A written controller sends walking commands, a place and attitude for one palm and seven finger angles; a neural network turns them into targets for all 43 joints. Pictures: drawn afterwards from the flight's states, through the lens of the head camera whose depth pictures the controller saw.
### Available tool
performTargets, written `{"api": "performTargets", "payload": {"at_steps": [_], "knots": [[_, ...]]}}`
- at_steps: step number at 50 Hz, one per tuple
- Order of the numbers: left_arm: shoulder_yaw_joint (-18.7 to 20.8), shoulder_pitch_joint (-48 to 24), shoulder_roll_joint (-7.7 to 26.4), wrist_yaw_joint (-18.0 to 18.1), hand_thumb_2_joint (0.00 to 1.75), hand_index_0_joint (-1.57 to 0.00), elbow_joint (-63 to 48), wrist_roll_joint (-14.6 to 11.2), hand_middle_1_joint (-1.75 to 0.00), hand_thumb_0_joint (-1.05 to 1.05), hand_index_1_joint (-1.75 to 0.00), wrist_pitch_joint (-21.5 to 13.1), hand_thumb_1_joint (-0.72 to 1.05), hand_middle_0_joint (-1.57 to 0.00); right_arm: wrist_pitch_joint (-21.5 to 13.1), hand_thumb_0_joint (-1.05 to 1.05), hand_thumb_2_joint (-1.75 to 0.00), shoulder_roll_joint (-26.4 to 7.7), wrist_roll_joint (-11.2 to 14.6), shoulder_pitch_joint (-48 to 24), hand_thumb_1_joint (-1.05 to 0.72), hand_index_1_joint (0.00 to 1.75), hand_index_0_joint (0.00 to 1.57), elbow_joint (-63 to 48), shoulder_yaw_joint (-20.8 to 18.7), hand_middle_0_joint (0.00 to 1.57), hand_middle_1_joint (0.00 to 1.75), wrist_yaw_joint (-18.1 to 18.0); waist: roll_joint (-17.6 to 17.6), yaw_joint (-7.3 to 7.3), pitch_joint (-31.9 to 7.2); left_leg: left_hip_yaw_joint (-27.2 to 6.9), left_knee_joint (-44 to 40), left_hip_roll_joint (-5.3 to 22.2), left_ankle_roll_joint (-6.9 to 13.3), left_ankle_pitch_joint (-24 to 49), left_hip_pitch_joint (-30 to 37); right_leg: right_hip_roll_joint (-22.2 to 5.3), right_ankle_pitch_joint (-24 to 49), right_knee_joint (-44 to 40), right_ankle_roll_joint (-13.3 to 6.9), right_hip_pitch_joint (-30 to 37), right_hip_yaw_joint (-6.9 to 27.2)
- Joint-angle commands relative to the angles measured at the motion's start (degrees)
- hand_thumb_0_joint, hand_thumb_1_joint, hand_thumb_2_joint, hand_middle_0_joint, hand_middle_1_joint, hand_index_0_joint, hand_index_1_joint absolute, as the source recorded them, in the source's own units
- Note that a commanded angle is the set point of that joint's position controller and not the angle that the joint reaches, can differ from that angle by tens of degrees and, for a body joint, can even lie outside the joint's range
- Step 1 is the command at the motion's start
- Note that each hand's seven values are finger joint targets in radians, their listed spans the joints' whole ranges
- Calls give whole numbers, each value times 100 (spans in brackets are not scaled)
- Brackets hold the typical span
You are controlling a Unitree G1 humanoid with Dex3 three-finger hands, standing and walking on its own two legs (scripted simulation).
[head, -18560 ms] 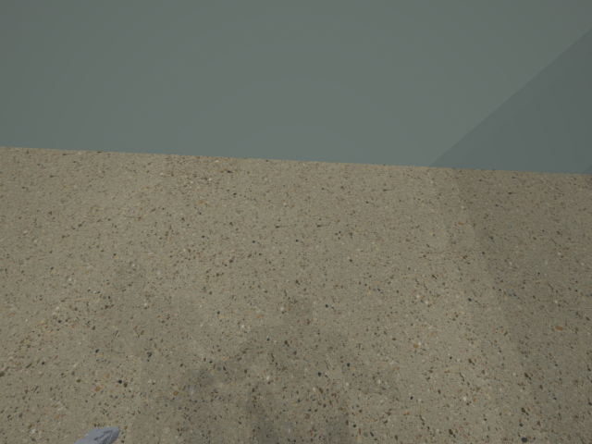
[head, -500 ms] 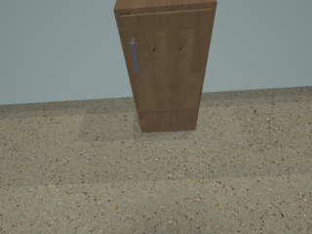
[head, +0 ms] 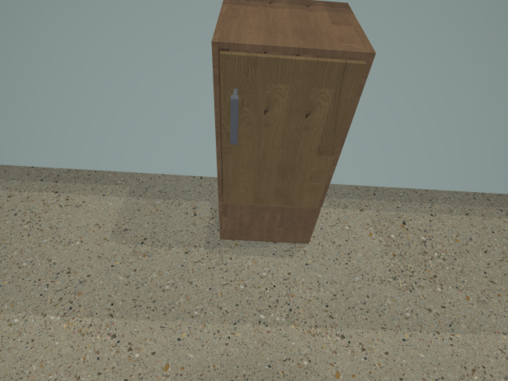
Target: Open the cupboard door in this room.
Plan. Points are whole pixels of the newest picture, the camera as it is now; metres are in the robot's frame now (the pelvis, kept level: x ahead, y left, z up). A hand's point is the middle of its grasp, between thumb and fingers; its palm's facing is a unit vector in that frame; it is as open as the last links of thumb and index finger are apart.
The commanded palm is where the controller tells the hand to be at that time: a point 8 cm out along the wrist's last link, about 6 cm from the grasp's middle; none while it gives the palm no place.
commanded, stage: take the last steps up to it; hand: left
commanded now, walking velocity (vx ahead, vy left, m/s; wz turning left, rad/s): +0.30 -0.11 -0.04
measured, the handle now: (234, 117) +0.80 +0.11 -0.04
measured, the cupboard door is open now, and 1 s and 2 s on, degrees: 0 0 0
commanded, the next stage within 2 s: come to a stop and stand still in 0.58 s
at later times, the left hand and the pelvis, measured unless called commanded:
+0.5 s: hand (212, 325) +0.26 +0.10 -0.17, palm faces -0.02 -0.98 -0.21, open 7.3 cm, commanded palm none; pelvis +0.17 -0.08 -0.01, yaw +0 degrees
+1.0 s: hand (211, 317) +0.28 +0.10 -0.18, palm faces +0.05 -0.98 -0.21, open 7.3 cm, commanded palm none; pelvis +0.27 -0.08 +0.00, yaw +0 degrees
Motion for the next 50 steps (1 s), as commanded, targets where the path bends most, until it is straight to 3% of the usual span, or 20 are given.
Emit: {"api": "performTargets", "payload": {"at_steps": [1, 5, 12, 14, 16, 17, 18, 19, 20, 22, 25, 31, 34, 35, 36, 38, 39, 42, 47, 50], "knots": [[124, -813, 291, -88, 90, -20, -733, 5, -30, 0, -30, -247, 90, -20, -55, 0, -90, -830, -4, 871, -90, 30, 20, 80, -108, 20, 30, -114, 754, -303, 893, -1700, -2136, 1720, 698, 208, 638, -529, 640, 1428, 142, -2179, 441], [140, -927, 231, -116, 90, -20, -830, -28, -30, 0, -30, -164, 90, -20, -142, 0, -90, -763, 40, 1027, -90, 30, 20, 123, -97, 20, 30, -127, 839, -204, 726, -876, -1991, 1476, 696, 1553, 743, -596, 1153, 1287, 298, -2212, 304], [163, -1686, 309, -170, 90, -20, -1215, -84, -30, 0, -30, -201, 90, -20, -99, 0, -90, -884, -23, 1012, -90, 30, 20, 154, -220, 20, 30, -77, 1077, -269, 898, -527, -1742, 1399, 585, 1562, 217, -453, 1338, -666, 193, -1190, -58], [211, -1358, 405, -169, 90, -20, -1125, -62, -30, 0, -30, -256, 90, -20, -66, 0, -90, -1010, -23, 872, -90, 30, 20, 152, -266, 20, 30, -71, 1024, -71, 644, -463, -1277, 1354, 475, 1796, 135, -241, 1355, -1053, 89, -394, -227], [314, 77, 798, -116, 90, -20, -666, -31, -30, 0, -30, -387, 90, -20, -50, 0, -90, -953, 26, 844, -90, 30, 20, 169, -266, 20, 30, -28, 325, 586, -157, -36, 659, 834, 178, 2330, -240, -8, 1546, -1753, -34, 1515, -334], [465, 872, 1451, -16, 90, -20, -432, 3, -30, 0, -30, -476, 90, -20, -55, 0, -90, -585, 92, 1039, -90, 30, 20, 113, -192, 20, 30, 39, -1126, 865, -884, 160, 2510, 348, 14, 575, -1388, -1267, 1515, -2234, -330, 2743, 1189], [490, 1085, 1847, 42, 90, -20, -361, -80, -30, 0, -30, -465, 90, -20, -17, 0, -90, -303, 156, 884, -90, 30, 20, -166, -106, 20, 30, 19, -1656, 735, -1031, -345, 4055, -213, -33, -1741, -2276, -2350, 2303, -2865, -763, 2865, 2953], [487, 564, 1797, 79, 90, -20, -479, -112, -30, 0, -30, -473, 90, -20, 19, 0, -90, -358, 186, 710, -90, 30, 20, -164, -113, 20, 30, 13, -1605, 657, -1050, -948, 4674, 46, 40, -1442, -2313, -2431, 1555, -3174, -947, 2245, 3105], [398, -69, 1513, 81, 90, -20, -689, -114, -30, 0, -30, -435, 90, -20, 43, 0, -90, -446, 158, 417, -90, 30, 20, -204, -169, 20, 30, 27, -995, 481, -428, -980, 4951, 214, 56, -950, -2497, -2252, 397, -3431, -955, 1488, 2847], [250, -999, 984, 132, 90, -20, -943, -88, -30, 0, -30, -442, 90, -20, 94, 0, -90, -352, 43, 488, -90, 30, 20, -120, -165, 20, 30, 66, -290, -11, 40, -920, 4480, 511, 13, -169, -2114, -1823, 261, -3517, -734, 353, 1729], [146, -1171, 701, 152, 90, -20, -953, -39, -30, 0, -30, -495, 90, -20, 222, 0, -90, -282, 4, 798, -90, 30, 20, -20, -109, 20, 30, 82, -585, -290, 53, -652, 3466, 461, -150, -10, -1601, -1473, 1248, -3630, -655, -127, 764], [166, -806, 858, 137, 90, -20, -761, -32, -30, 0, -30, -522, 90, -20, 125, 0, -90, -239, 49, 67, -90, 30, 20, -351, -29, 20, 30, 151, -452, -103, 97, -363, 1311, 247, -155, 46, -1349, -1470, 1995, -3476, -899, 513, 611], [142, -719, 829, 139, 90, -20, -629, -78, -30, 0, -30, -484, 90, -20, 44, 0, -90, -265, 42, 75, -90, 30, 20, -307, 9, 20, 30, 131, -325, -157, 162, -177, 267, 83, -175, 662, -538, -1300, 2047, -3102, -682, 417, 441], [96, -736, 709, 160, 90, -20, -595, -110, -30, 0, -30, -447, 90, -20, 8, 0, -90, -325, 44, 173, -90, 30, 20, -218, 29, 20, 30, 107, -148, -227, 164, -219, -232, 58, -196, 1166, 55, -1107, 2227, -2769, -511, 148, 308], [22, -601, 493, 180, 90, -20, -576, -119, -30, 0, -30, -406, 90, -20, -39, 0, -90, -525, 53, 379, -90, 30, 20, -124, 30, 20, 30, 59, 439, -260, -45, -660, -525, 405, -120, 2437, 672, -744, 2270, -2197, -223, -52, 103], [-90, -190, 217, 254, 90, -20, -523, -145, -30, 0, -30, -309, 90, -20, -4, 0, -90, -946, 91, 344, -90, 30, 20, -93, 24, 20, 30, -57, 1542, -117, -359, -1715, -774, 1647, 593, 5071, 943, -275, 166, -1443, 250, -69, -78], [-108, -212, 336, 297, 90, -20, -469, -151, -30, 0, -30, -237, 90, -20, 23, 0, -90, -958, 119, 233, -90, 30, 20, -42, 46, 20, 30, -140, 1798, -148, -351, -1749, -957, 1674, 798, 5785, 841, -280, -417, -1004, 333, -8, 76], [-41, -346, 552, 317, 90, -20, -481, -125, -30, 0, -30, -109, 90, -20, 127, 0, -90, -920, 143, -73, -90, 30, 20, -64, -22, 20, 30, -243, 1143, -119, -106, -1428, -803, 1612, 927, 6672, 1034, -341, -344, -311, 306, -461, 421], [159, -484, 495, 302, 90, -20, -748, -76, -30, 0, -30, 55, 90, -20, 289, 0, -90, -1021, 90, -300, -90, 30, 20, -275, -252, 20, 30, -234, 534, -108, -526, -1061, -792, 1643, 1047, 5343, 905, -160, -230, 1144, 352, -910, 635], [202, -533, 391, 278, 90, -20, -936, -71, -30, 0, -30, 124, 90, -20, 306, 0, -90, -1006, 62, -549, -90, 30, 20, -421, -289, 20, 30, -166, 767, -60, -531, -892, -882, 1525, 979, 4144, 398, -151, -81, 1126, 371, -815, 609]]}}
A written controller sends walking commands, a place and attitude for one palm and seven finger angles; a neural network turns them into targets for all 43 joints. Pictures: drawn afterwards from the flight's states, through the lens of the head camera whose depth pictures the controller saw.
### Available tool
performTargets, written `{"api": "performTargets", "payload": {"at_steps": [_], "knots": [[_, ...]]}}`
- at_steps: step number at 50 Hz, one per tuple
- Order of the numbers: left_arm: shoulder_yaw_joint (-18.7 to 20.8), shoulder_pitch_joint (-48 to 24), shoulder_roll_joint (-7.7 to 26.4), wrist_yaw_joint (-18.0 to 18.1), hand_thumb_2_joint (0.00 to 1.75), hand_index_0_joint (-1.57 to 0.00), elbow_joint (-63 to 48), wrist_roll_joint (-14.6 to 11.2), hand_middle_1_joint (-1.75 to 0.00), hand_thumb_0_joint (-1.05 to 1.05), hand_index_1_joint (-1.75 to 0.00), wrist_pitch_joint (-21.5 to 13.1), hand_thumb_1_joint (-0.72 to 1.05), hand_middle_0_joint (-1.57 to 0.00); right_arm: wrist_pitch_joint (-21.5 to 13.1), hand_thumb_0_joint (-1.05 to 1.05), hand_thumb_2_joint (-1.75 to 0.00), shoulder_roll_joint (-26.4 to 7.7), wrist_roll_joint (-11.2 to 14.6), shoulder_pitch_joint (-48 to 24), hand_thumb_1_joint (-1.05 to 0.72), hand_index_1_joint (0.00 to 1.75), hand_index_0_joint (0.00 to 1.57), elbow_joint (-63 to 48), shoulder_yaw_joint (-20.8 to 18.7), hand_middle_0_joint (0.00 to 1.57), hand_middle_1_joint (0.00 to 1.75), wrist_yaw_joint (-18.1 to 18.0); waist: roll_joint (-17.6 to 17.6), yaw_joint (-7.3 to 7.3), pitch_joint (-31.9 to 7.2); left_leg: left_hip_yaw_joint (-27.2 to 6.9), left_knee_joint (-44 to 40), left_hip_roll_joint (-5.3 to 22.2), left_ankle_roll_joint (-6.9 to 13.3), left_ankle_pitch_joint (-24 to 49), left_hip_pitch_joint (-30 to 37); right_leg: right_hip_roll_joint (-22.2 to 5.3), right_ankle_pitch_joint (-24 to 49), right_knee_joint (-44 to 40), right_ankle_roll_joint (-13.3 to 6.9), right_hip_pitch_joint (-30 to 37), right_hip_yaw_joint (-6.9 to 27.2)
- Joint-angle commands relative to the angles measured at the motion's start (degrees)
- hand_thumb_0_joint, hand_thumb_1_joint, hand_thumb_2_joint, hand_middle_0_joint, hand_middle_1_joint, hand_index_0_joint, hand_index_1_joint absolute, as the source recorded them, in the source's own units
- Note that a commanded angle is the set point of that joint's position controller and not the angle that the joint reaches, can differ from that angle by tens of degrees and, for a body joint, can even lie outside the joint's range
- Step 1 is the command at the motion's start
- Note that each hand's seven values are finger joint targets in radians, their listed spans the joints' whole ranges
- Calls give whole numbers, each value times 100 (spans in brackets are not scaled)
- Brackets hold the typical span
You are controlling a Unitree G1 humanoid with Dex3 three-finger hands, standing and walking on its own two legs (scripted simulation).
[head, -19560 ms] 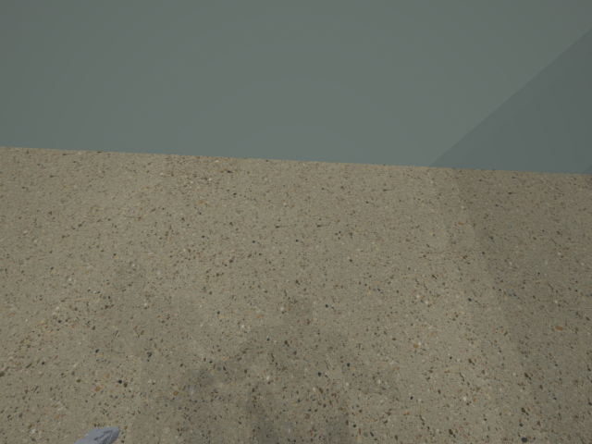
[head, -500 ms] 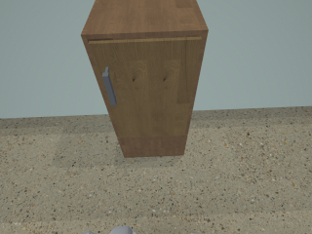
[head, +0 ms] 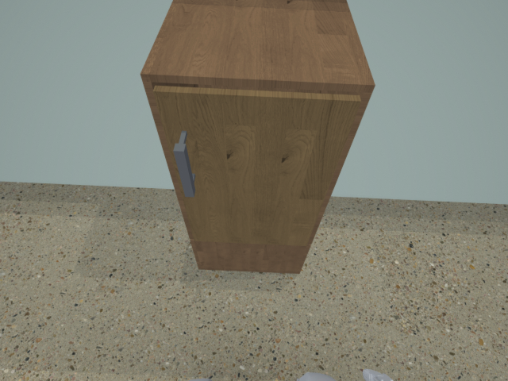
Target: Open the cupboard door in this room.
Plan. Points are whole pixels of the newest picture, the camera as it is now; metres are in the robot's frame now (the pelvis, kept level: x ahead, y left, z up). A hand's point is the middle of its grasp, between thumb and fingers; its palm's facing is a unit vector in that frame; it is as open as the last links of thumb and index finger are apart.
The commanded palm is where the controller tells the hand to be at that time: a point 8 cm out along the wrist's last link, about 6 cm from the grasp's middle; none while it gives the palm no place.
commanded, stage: come to a stop and stand still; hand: left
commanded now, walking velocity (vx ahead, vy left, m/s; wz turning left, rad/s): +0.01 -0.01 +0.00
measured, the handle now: (187, 165) +0.53 +0.20 -0.05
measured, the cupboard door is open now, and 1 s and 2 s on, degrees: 0 0 0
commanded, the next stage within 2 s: look again from close up in 0.84 s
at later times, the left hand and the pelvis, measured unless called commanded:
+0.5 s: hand out of the picture +0.01 +0.10 -0.17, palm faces +0.05 -0.98 -0.21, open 7.3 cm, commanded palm none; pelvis -0.03 -0.08 +0.00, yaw +2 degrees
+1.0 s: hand out of the picture -0.07 +0.08 -0.18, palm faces +0.03 -0.99 -0.16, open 7.4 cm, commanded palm none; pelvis -0.05 -0.08 +0.00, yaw +1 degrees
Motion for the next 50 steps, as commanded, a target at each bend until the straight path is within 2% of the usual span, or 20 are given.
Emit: {"api": "performTargets", "payload": {"at_steps": [1, 4, 6, 7, 8, 9, 10, 13, 17, 19, 21, 23, 26, 33, 40, 46, 47, 48, 49, 50], "knots": [[159, 424, 304, 10, 90, -20, -388, -12, -30, 0, -30, 33, 90, -20, 67, 0, -90, -1112, -69, 366, -90, 30, 20, -194, -293, 20, 30, 3, 824, -104, -1027, -949, -536, 1621, 754, 2831, 592, -107, 101, 73, 14, -49, 58], [96, 583, 251, -21, 90, -20, -391, -2, -30, 0, -30, -44, 90, -20, 88, 0, -90, -1136, -92, 207, -90, 30, 20, -225, -305, 20, 30, 62, 1109, -38, -956, -1056, -509, 1475, 591, 1595, 197, -92, 394, -1371, -55, 632, -251], [84, 974, 405, -23, 90, -20, -251, 37, -30, 0, -30, -118, 90, -20, 123, 0, -90, -1075, -40, 216, -90, 30, 20, -201, -301, 20, 30, 100, 615, 129, -990, -871, 11, 1105, 236, 394, -179, -76, 1497, -2773, -29, 1359, -374], [98, 840, 732, -7, 90, -20, -294, 93, -30, 0, -30, -199, 90, -20, 130, 0, -90, -758, 8, 449, -90, 30, 20, -188, -262, 20, 30, 126, -347, 31, -808, -622, 700, 568, -100, -393, -473, -577, 1938, -3574, -190, 1357, 335], [108, 410, 1119, -4, 90, -20, -447, 95, -30, 0, -30, -242, 90, -20, 166, 0, -90, -411, 39, 536, -90, 30, 20, -296, -164, 20, 30, 169, -1391, -162, -491, -352, 1137, 36, -369, -1659, -832, -1586, 2142, -3979, -649, 898, 1393], [116, 238, 1219, -29, 90, -20, -580, 64, -30, 0, -30, -227, 90, -20, 253, 0, -90, -548, 26, 305, -90, 30, 20, -353, -164, 20, 30, 166, -1217, 10, -457, -668, 1718, 3, -341, -2037, -433, -1805, 1599, -4284, -1050, 100, 1496], [148, 34, 1244, -26, 90, -20, -586, 71, -30, 0, -30, -238, 90, -20, 300, 0, -90, -567, -6, 279, -90, 30, 20, -351, -167, 20, 30, 158, -1544, -45, -286, -873, 2116, -3, -285, -2003, -540, -1673, 1260, -4348, -1152, -58, 1651], [71, -298, 912, -14, 90, -20, -566, 38, -30, 0, -30, -261, 90, -20, 225, 0, -90, -588, 0, 742, -90, 30, 20, -5, -118, 20, 30, 146, -835, -245, -324, -855, 2395, 11, -287, -1504, -503, -1249, 2389, -3921, -1130, 403, 912], [55, 63, 849, -16, 90, -20, -348, 10, -30, 0, -30, -316, 90, -20, 137, 0, -90, -498, 21, 863, -90, 30, 20, 120, -35, 20, 30, 97, -730, -71, -591, -756, 1438, 0, -382, -1413, -338, -1151, 3440, -3648, -1163, 1198, 730], [57, 166, 831, 1, 90, -20, -226, -18, -30, 0, -30, -323, 90, -20, 100, 0, -90, -471, 14, 1000, -90, 30, 20, 226, 15, 20, 30, 59, -599, -51, -713, -753, 649, 3, -392, -1120, -77, -1103, 3502, -3563, -1108, 1421, 838], [32, 59, 764, 13, 90, -20, -151, -78, -30, 0, -30, -324, 90, -20, 29, 0, -90, -486, 11, 1316, -90, 30, 20, 404, 51, 20, 30, 26, -413, -168, -864, -879, -372, 75, -335, -193, 638, -947, 3100, -3454, -838, 1257, 770], [-7, 95, 557, -3, 90, -20, -142, -103, -30, 0, -30, -313, 90, -20, -36, 0, -90, -685, -17, 1352, -90, 30, 20, 488, 55, 20, 30, 10, 117, -74, -883, -1194, -425, 525, -179, 771, 857, -482, 2616, -3429, -466, 1149, 401], [-27, 13, 580, -5, 90, -20, -37, -102, -30, 0, -30, -280, 90, -20, -49, 0, -90, -587, -3, 1262, -90, 30, 20, 590, 109, 20, 30, -1, 585, -44, -700, -1194, -649, 532, -185, 364, 401, -391, 2313, -3521, -371, 1569, 227], [-69, 218, 467, -11, 90, -20, 81, -64, -30, 0, -30, -239, 90, -20, 39, 0, -90, -438, -38, 1603, -90, 30, 20, 615, 128, 20, 30, 12, 76, -79, 158, -1059, -932, 267, -194, -817, 85, -377, 709, -4169, -362, 982, 442], [-58, 449, 377, -9, 90, -20, 86, -58, -30, 0, -30, -265, 90, -20, 27, 0, -90, -366, -39, 1910, -90, 30, 20, 608, 134, 20, 30, 9, -145, -141, -14, -1000, -813, 186, -146, -847, 153, -377, 407, -4255, -351, 815, 510], [-84, 641, 237, -1, 90, -20, 157, -66, -30, 0, -30, -317, 90, -20, -57, 0, -90, -314, -20, 2008, -90, 30, 20, 637, 156, 20, 30, -12, 13, -142, -218, -1048, -845, 256, -123, -533, 210, -383, 1025, -4046, -397, 1003, 411], [-143, 433, 1229, 25, 90, -20, -403, 61, -30, 0, -30, -402, 90, -20, -17, 0, -90, -1172, -67, 1572, -90, 30, 20, -15, 35, 20, 30, 88, -233, -365, 475, -1136, -456, 14, -149, 67, -13, -114, 1747, -3489, -525, 697, 303], [-49, 674, 720, 25, 90, -20, -291, -26, -30, 0, -30, -439, 90, -20, -155, 0, -90, -967, -105, 1514, -90, 30, 20, -157, 34, 20, 30, 24, 190, -114, -609, -1034, -80, 229, -84, -330, 44, -464, 1226, -3393, -573, 1061, 452], [-71, 709, 784, 28, 90, -20, -383, -2, -30, 0, -30, -426, 90, -20, -154, 0, -90, -780, -103, 1711, -90, 30, 20, -151, 51, 20, 30, 1, 246, -240, -1267, -1001, 217, 59, -68, -385, 179, -566, 1134, -3467, -649, 1303, 663], [-42, 680, 686, 36, 90, -20, -439, 8, -30, 0, -30, -401, 90, -20, -116, 0, -90, -646, -91, 1874, -90, 30, 20, -136, 54, 20, 30, -17, 11, -290, -1304, -903, 386, -31, -87, -587, 73, -673, 822, -3636, -677, 1267, 804]]}}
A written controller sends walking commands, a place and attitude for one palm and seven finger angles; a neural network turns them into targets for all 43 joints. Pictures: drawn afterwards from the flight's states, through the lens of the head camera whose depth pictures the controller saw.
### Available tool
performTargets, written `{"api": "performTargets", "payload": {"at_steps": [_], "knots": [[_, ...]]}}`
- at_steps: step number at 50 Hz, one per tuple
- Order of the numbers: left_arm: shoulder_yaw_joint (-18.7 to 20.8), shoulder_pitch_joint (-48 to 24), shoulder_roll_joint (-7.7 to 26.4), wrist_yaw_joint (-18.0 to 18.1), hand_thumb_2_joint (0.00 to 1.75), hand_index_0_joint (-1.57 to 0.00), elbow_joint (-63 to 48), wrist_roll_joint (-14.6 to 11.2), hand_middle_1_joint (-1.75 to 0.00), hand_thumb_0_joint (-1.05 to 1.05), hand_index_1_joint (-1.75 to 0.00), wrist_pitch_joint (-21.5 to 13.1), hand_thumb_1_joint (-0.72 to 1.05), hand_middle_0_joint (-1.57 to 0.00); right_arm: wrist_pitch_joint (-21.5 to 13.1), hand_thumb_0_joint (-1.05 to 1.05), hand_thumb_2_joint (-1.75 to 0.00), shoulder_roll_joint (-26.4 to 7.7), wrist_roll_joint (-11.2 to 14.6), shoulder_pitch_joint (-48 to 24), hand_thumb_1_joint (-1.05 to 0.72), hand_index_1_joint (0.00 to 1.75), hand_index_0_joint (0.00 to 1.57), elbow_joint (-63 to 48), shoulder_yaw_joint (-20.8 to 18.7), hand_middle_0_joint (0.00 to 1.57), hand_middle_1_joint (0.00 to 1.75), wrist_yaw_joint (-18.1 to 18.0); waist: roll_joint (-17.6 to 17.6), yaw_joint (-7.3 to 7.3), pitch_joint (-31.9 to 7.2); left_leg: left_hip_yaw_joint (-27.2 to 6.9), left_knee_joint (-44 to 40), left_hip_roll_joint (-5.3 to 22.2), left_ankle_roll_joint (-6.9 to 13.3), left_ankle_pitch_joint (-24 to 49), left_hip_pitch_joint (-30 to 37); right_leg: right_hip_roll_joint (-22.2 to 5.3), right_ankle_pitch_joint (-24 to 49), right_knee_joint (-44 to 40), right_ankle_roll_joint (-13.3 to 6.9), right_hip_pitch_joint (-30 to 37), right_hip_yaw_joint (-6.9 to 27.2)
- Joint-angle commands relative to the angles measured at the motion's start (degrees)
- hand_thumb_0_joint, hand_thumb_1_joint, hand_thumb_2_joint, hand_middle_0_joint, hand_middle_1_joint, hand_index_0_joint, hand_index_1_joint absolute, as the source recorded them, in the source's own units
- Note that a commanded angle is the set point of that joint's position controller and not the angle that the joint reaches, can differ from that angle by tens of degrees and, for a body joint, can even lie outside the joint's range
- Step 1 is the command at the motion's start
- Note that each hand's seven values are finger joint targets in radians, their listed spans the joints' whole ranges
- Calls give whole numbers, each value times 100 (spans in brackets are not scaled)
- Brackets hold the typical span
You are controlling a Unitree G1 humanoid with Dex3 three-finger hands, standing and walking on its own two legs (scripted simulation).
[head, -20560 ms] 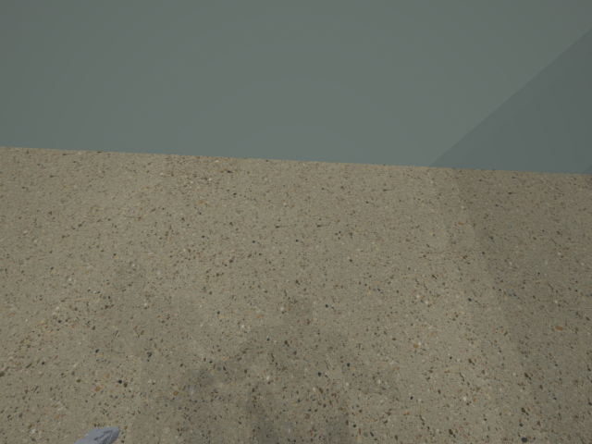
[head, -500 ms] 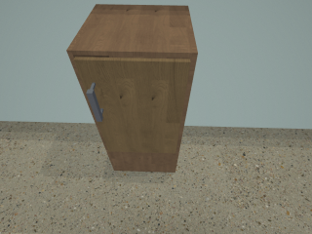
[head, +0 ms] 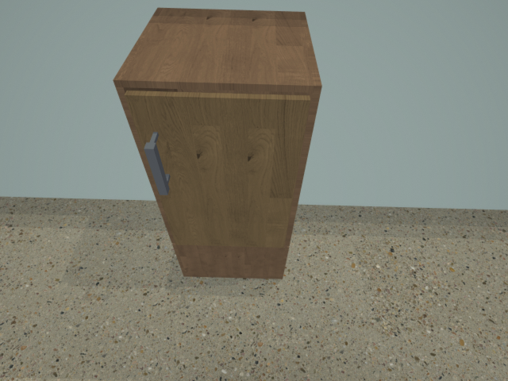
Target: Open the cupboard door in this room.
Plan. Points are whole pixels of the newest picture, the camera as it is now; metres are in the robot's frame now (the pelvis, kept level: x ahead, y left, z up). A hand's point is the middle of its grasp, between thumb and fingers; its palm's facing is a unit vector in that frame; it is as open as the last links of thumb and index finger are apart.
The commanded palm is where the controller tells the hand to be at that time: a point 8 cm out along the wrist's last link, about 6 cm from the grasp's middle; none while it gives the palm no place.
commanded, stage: look again from close up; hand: left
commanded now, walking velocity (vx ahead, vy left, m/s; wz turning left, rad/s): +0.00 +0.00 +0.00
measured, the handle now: (159, 164) +0.58 +0.26 -0.05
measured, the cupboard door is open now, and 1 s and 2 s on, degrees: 0 0 0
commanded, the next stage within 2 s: shuffle to correct the standing spot in 0.48 s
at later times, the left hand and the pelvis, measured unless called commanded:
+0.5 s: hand out of the picture +0.04 +0.23 -0.17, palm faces +0.02 -0.98 -0.22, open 7.4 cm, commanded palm none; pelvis -0.01 +0.05 +0.00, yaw -1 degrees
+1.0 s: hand out of the picture -0.06 +0.19 -0.18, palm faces +0.10 -0.98 -0.15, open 7.4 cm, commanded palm none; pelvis +0.02 +0.04 -0.01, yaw +0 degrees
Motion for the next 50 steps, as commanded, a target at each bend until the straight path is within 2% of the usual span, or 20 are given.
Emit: {"api": "performTargets", "payload": {"at_steps": [1, 2, 3, 5, 7, 10, 17, 20, 29, 31, 33, 35, 40, 43, 45, 46, 47, 48, 49, 50], "knots": [[242, 118, 949, 105, 90, -20, -637, 12, -30, 0, -30, -121, 90, -20, -109, 0, -90, -653, -20, 352, -90, 30, 20, -604, -161, 20, 30, -113, -288, -123, -684, -136, 516, 0, 233, -202, -481, -1072, -1175, -740, -162, 277, 1416], [229, 75, 910, 113, 90, -20, -686, 12, -30, 0, -30, -82, 90, -20, -54, 0, -90, -572, -36, 427, -90, 30, 20, -639, -116, 20, 30, -87, -747, -151, -271, -90, 604, 3, 253, -329, -575, -1111, -1593, -913, -162, -50, 1408], [257, 16, 906, 119, 90, -20, -722, 21, -30, 0, -30, -75, 90, -20, -60, 0, -90, -601, -30, 495, -90, 30, 20, -633, -138, 20, 30, -80, -716, -176, -72, -96, 585, 35, 276, -181, -538, -1117, -1573, -909, -179, -270, 1356], [274, -57, 914, 111, 90, -20, -779, -2, -30, 0, -30, -74, 90, -20, -119, 0, -90, -693, -5, 478, -90, 30, 20, -646, -129, 20, 30, -87, -8, -153, 148, -277, 157, 178, 299, 108, -517, -878, -1020, -519, -140, -339, 1051], [217, 73, 761, 106, 90, -20, -763, -12, -30, 0, -30, -41, 90, -20, -167, 0, -90, -720, -1, 329, -90, 30, 20, -691, -82, 20, 30, -86, 574, -5, 218, -561, -250, 441, 359, 459, -709, -597, -175, -45, -17, -7, 693], [198, 157, 782, 99, 90, -20, -735, -25, -30, 0, -30, -30, 90, -20, -206, 0, -90, -930, 17, 156, -90, 30, 20, -742, -98, 20, 30, -115, 352, 97, 109, -584, -321, 528, 347, 1173, -781, -564, 636, 198, 78, 485, 531], [155, -20, 797, 108, 90, -20, -785, -27, -30, 0, -30, 18, 90, -20, -169, 0, -90, -979, 21, -3, -90, 30, 20, -710, -72, 20, 30, -72, 138, 81, 294, -588, -634, 519, 301, 847, -726, -579, 481, 59, 205, 502, 544], [146, -3, 767, 105, 90, -20, -765, -19, -30, 0, -30, 19, 90, -20, -158, 0, -90, -975, 20, -82, -90, 30, 20, -678, -77, 20, 30, -54, 14, 80, 342, -607, -795, 504, 306, 407, -737, -601, 367, -57, 246, 478, 587], [121, 157, 682, 115, 90, -20, -561, -9, -30, 0, -30, -12, 90, -20, -137, 0, -90, -921, 50, -77, -90, 30, 20, -458, -71, 20, 30, -25, 17, 61, 336, -598, -1079, 470, 300, -220, -671, -653, 260, -264, 293, 499, 626], [115, 287, 595, 98, 90, -20, -449, 13, -30, 0, -30, -12, 90, -20, -101, 0, -90, -911, 31, 9, -90, 30, 20, -334, -74, 20, 30, -23, 14, 45, 367, -638, -1201, 481, 330, -1082, -681, -579, -354, -273, 295, 441, 552], [138, 368, 557, 66, 90, -20, -431, 66, -30, 0, -30, 26, 90, -20, -33, 0, -90, -997, 16, 57, -90, 30, 20, -307, -122, 20, 30, -22, 214, 52, 608, -798, -1392, 573, 431, -2068, -910, -430, -1067, -92, 299, 217, 402], [158, 499, 474, 32, 90, -20, -410, 96, -30, 0, -30, 31, 90, -20, -4, 0, -90, -1040, 3, 86, -90, 30, 20, -298, -158, 20, 30, -27, 324, 81, 793, -924, -1469, 675, 539, -2492, -1133, -328, -1268, 77, 286, 135, 313], [224, 827, 366, -8, 90, -20, -320, 68, -30, 0, -30, -42, 90, -20, -48, 0, -90, -861, 13, 230, -90, 30, 20, -239, -156, 20, 30, -39, 63, 115, 840, -724, -973, 517, 584, -2141, -1132, -430, -1504, -84, 124, 77, 640], [292, 1038, 473, 15, 90, -20, -277, 44, -30, 0, -30, -87, 90, -20, -90, 0, -90, -611, 26, 351, -90, 30, 20, -219, -116, 20, 30, -37, -382, 135, 797, -333, -186, 172, 500, -1643, -1297, -762, -1982, -471, -126, 193, 1303], [350, 1247, 630, 49, 90, -20, -196, 10, -30, 0, -30, -104, 90, -20, -104, 0, -90, -442, 24, 414, -90, 30, 20, -219, -86, 20, 30, -22, -782, 164, 620, 124, 645, -112, 410, -1261, -1412, -1209, -2660, -903, -384, 309, 1948], [382, 1272, 685, 73, 90, -20, -191, 3, -30, 0, -30, -98, 90, -20, -94, 0, -90, -366, 28, 402, -90, 30, 20, -227, -79, 20, 30, -25, -996, 146, 542, 227, 1038, -117, 384, -1008, -1357, -1421, -2791, -1156, -487, 247, 2222], [391, 1211, 669, 100, 90, -20, -200, 0, -30, 0, -30, -87, 90, -20, -77, 0, -90, -335, 33, 406, -90, 30, 20, -235, -73, 20, 30, -34, -950, 86, 563, 221, 1094, -54, 360, -816, -1186, -1502, -2554, -1217, -532, 68, 2216], [370, 994, 576, 119, 90, -20, -255, -2, -30, 0, -30, -80, 90, -20, -83, 0, -90, -268, 36, 521, -90, 30, 20, -179, -38, 20, 30, -47, -769, -30, 566, 160, 789, 34, 341, -564, -828, -1438, -2059, -1088, -482, -219, 1946], [327, 783, 444, 123, 90, -20, -293, -3, -30, 0, -30, -75, 90, -20, -103, 0, -90, -181, 49, 690, -90, 30, 20, -64, -1, 20, 30, -59, -457, -136, 544, 75, 239, 92, 325, -185, -341, -1197, -1377, -786, -338, -460, 1462], [279, 653, 300, 121, 90, -20, -295, -11, -30, 0, -30, -69, 90, -20, -141, 0, -90, -215, 58, 871, -90, 30, 20, 73, 25, 20, 30, -75, -42, -166, 589, -150, -142, 235, 327, 387, -91, -794, -640, -283, -137, -531, 981]]}}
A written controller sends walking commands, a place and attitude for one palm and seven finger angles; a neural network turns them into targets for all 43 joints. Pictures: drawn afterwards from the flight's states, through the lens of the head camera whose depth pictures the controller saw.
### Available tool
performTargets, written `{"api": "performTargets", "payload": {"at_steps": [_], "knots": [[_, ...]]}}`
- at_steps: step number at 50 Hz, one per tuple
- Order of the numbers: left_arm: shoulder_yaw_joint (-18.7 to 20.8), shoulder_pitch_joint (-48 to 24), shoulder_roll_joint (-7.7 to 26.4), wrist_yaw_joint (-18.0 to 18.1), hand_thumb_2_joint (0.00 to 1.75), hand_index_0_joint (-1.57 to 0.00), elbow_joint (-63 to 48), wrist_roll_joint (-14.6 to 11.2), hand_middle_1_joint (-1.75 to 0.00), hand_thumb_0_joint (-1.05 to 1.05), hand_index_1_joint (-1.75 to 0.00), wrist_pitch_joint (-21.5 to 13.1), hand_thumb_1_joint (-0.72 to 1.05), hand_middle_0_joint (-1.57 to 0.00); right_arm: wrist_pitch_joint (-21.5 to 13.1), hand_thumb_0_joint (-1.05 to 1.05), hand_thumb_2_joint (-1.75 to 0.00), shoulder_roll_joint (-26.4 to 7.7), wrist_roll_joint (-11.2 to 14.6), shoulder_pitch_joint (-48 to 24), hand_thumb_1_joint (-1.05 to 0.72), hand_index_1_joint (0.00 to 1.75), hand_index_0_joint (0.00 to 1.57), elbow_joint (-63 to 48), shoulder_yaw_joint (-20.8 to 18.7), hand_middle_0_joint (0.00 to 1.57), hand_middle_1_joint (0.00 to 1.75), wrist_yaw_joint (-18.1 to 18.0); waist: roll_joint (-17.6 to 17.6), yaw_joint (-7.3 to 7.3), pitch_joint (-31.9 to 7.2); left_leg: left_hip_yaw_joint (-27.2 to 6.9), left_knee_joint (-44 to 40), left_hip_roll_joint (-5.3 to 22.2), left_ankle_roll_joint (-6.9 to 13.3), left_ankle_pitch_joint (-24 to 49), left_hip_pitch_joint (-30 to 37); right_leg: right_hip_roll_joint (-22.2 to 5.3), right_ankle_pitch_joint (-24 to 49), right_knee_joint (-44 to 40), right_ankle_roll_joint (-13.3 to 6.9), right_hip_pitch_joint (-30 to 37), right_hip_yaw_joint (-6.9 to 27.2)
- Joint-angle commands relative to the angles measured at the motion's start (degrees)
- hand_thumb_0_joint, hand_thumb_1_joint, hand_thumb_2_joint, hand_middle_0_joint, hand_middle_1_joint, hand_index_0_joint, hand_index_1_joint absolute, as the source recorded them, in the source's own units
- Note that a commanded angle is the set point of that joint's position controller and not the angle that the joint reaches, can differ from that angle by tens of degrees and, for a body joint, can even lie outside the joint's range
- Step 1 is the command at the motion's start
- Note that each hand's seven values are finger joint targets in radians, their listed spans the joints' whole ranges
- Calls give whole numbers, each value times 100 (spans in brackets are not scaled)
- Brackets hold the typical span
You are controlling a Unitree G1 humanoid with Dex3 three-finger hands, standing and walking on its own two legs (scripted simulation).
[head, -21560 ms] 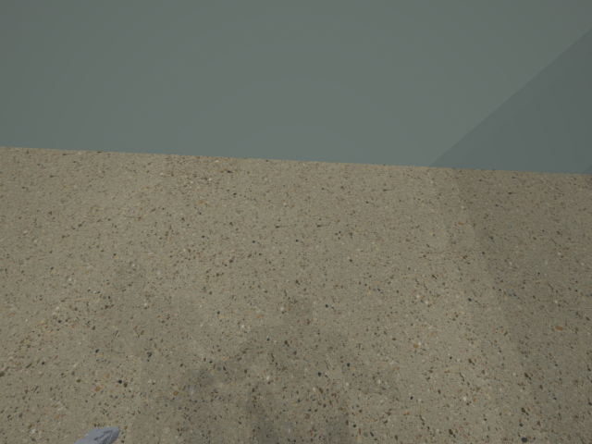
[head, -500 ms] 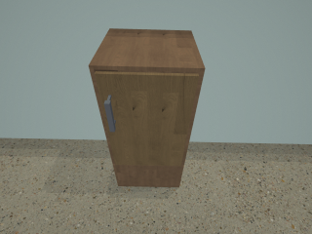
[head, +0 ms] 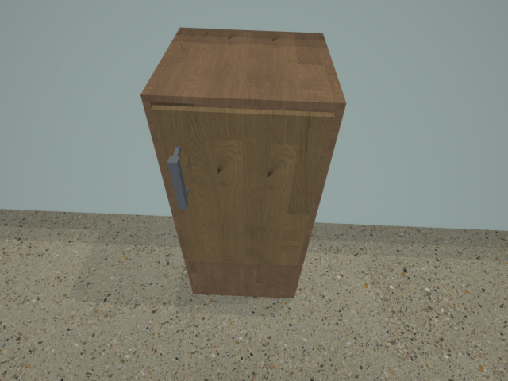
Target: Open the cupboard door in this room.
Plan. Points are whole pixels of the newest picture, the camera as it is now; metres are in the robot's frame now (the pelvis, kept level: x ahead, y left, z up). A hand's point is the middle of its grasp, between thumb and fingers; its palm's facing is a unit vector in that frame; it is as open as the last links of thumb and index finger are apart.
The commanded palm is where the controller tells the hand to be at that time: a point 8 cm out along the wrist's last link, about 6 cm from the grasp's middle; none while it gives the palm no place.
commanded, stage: come to a stop and stand still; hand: left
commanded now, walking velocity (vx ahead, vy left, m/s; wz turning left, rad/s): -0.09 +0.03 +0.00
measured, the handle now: (180, 178) +0.56 +0.22 -0.04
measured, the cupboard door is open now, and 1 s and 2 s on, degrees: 0 0 0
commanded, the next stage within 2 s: look again from close up in 1.28 s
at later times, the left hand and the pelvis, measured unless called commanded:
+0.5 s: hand out of the picture +0.03 +0.20 -0.17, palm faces -0.01 -0.96 -0.26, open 7.3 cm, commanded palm none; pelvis -0.02 +0.00 +0.00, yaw -1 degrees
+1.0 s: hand out of the picture -0.05 +0.16 -0.17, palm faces +0.01 -0.98 -0.20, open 7.3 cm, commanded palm none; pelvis -0.06 -0.01 +0.01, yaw +0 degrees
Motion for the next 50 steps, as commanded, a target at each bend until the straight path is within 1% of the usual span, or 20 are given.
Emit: {"api": "performTargets", "payload": {"at_steps": [1, 2, 3, 5, 10, 13, 16, 17, 18, 19, 20, 21, 22, 24, 27, 29, 31, 36, 38, 50], "knots": [[27, -135, 366, 78, 90, -20, -244, -39, -30, 0, -30, -54, 90, -20, -227, 0, -90, -216, 32, 594, -90, 30, 20, 50, 43, 20, 30, -82, 477, -184, 671, -544, -1278, 632, 57, 2049, 143, -397, 711, -434, -236, -355, 447], [-6, -50, 324, 105, 90, -20, -202, -41, -30, 0, -30, -47, 90, -20, -253, 0, -90, -341, 55, 553, -90, 30, 20, 74, 13, 20, 30, -129, 838, -97, 574, -640, -1294, 855, 120, 3359, 126, -340, 980, -320, -91, -27, 244], [-24, 33, 303, 139, 90, -20, -124, -53, -30, 0, -30, -53, 90, -20, -258, 0, -90, -342, 65, 438, -90, 30, 20, 59, 21, 20, 30, -174, 572, -30, 494, -567, -1117, 858, 105, 4434, 150, -356, 1352, -357, -52, 253, 255], [-28, 177, 341, 184, 90, -20, -27, -85, -30, 0, -30, -57, 90, -20, -252, 0, -90, -341, 86, 311, -90, 30, 20, 0, -5, 20, 30, -220, 64, -6, 235, -429, -901, 730, -21, 4953, 336, -471, 2254, -357, -75, 595, 354], [18, -111, 446, 212, 90, -20, -263, -69, -30, 0, -30, 12, 90, -20, -185, 0, -90, -337, 77, 113, -90, 30, 20, -122, -110, 20, 30, -223, -119, -35, 170, -380, -967, 686, -59, 4542, 358, -561, 2621, -206, -53, 554, 408], [24, -308, 464, 203, 90, -20, -350, -62, -30, 0, -30, 75, 90, -20, -148, 0, -90, -355, 62, 5, -90, 30, 20, -135, -135, 20, 30, -212, -38, -31, 305, -419, -1098, 731, -28, 4264, 265, -505, 2161, -201, -28, 437, 428], [20, -403, 496, 173, 90, -20, -400, -47, -30, 0, -30, 81, 90, -20, -131, 0, -90, -339, 47, -113, -90, 30, 20, -191, -140, 20, 30, -167, -211, -26, 361, -450, -1251, 660, -12, 2940, -17, -509, 1836, -410, -48, 511, 518], [-13, -788, 1704, 128, 90, -20, -872, 1, -30, 0, -30, -5, 90, -20, -145, 0, -90, -1090, 26, -518, -90, 30, 20, -809, -149, 20, 30, -83, -706, -70, 898, -744, -1573, 500, -209, 3072, -109, -251, 1152, -194, -92, 18, 342], [69, -858, 1195, 129, 90, -20, -1074, 23, -30, 0, -30, 55, 90, -20, -289, 0, -90, -1255, -33, -419, -90, 30, 20, -1024, -331, 20, 30, -131, -379, -91, 288, -945, -1243, 903, -48, 3318, -123, -251, 324, 277, -109, -145, 221], [-19, -906, 998, 122, 90, -20, -1148, 17, -30, 0, -30, 82, 90, -20, -286, 0, -90, -1071, -35, -408, -90, 30, 20, -1030, -303, 20, 30, -161, 195, -88, -17, -1036, -1238, 1025, 62, 3621, 129, -183, 181, 420, -134, -361, 216], [-31, -812, 919, 109, 90, -20, -1202, 18, -30, 0, -30, 78, 90, -20, -260, 0, -90, -927, -35, -403, -90, 30, 20, -1068, -294, 20, 30, -176, 529, -81, -219, -1006, -1184, 1046, 188, 3320, 221, -195, -127, 448, -151, -453, 268], [-29, -751, 916, 94, 90, -20, -1217, 15, -30, 0, -30, 86, 90, -20, -219, 0, -90, -851, -31, -453, -90, 30, 20, -1130, -276, 20, 30, -174, 608, -65, -223, -965, -1144, 1018, 246, 2884, 93, -204, -125, 398, -148, -450, 280], [-56, -658, 909, 74, 90, -20, -1233, -3, -30, 0, -30, 103, 90, -20, -169, 0, -90, -811, -50, -527, -90, 30, 20, -1223, -222, 20, 30, -140, 437, -3, -112, -891, -1105, 958, 281, 2187, -274, -190, 54, 189, -166, -218, 287], [-6, -626, 1066, 52, 90, -20, -1223, 13, -30, 0, -30, 100, 90, -20, -114, 0, -90, -821, -33, -562, -90, 30, 20, -1322, -238, 20, 30, -103, -112, -25, 228, -755, -1029, 693, 155, 979, -850, -311, 488, -189, -189, 17, 457], [4, -830, 1218, 54, 90, -20, -1320, -16, -30, 0, -30, 62, 90, -20, -71, 0, -90, -767, -46, -464, -90, 30, 20, -1318, -181, 20, 30, -25, -406, -116, 388, -512, -872, 394, 55, 263, -878, -498, 65, -591, -288, -156, 887], [19, -935, 1339, 53, 90, -20, -1329, -38, -30, 0, -30, 34, 90, -20, -44, 0, -90, -754, -46, -420, -90, 30, 20, -1293, -160, 20, 30, 9, -420, -178, 518, -418, -800, 271, 17, 157, -769, -619, -442, -911, -330, -448, 1131], [32, -1018, 1393, 53, 90, -20, -1342, -44, -30, 0, -30, 8, 90, -20, -47, 0, -90, -768, -41, -371, -90, 30, 20, -1247, -152, 20, 30, 22, -425, -201, 518, -413, -834, 273, 13, 250, -659, -641, -563, -1048, -330, -523, 1167], [0, -977, 1319, 49, 90, -20, -1218, -49, -30, 0, -30, -5, 90, -20, -39, 0, -90, -784, -38, -348, -90, 30, 20, -1093, -111, 20, 30, 53, -371, -153, 589, -471, -1119, 328, -1, 104, -727, -573, -666, -1197, -221, -391, 1033], [-8, -937, 1267, 53, 90, -20, -1173, -43, -30, 0, -30, -6, 90, -20, -43, 0, -90, -774, -35, -326, -90, 30, 20, -1034, -104, 20, 30, 62, -173, -140, 555, -513, -1267, 380, 2, 14, -715, -521, -619, -1182, -182, -333, 947], [3, -558, 953, 78, 90, -20, -754, -30, -30, 0, -30, -24, 90, -20, -2, 0, -90, -564, -24, 32, -90, 30, 20, -553, -118, 20, 30, 43, -193, -129, 597, -587, -1494, 415, 2, -399, -959, -480, -838, -1297, -112, -233, 834]]}}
